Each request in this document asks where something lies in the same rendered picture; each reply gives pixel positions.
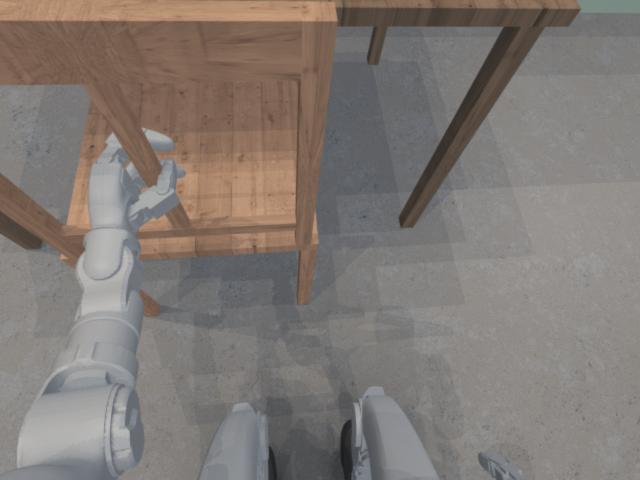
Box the robot left thigh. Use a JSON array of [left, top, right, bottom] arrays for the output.
[[197, 410, 269, 480]]

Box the robot left hand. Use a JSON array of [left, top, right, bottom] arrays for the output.
[[88, 128, 186, 237]]

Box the left robot upper arm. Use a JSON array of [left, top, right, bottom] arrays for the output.
[[0, 383, 145, 480]]

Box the robot right thigh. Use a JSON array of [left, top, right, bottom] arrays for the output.
[[351, 395, 440, 480]]

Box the robot right hand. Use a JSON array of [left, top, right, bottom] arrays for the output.
[[478, 451, 530, 480]]

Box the left robot forearm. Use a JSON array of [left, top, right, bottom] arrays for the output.
[[16, 227, 144, 468]]

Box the chair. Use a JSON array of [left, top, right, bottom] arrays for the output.
[[0, 0, 338, 317]]

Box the robot thigh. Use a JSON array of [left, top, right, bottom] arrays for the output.
[[351, 395, 440, 480], [197, 410, 269, 480]]

